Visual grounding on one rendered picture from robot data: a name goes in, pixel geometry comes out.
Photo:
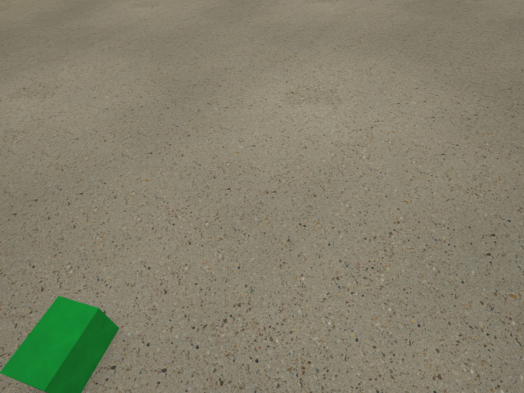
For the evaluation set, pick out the carton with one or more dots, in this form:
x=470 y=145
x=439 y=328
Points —
x=64 y=348

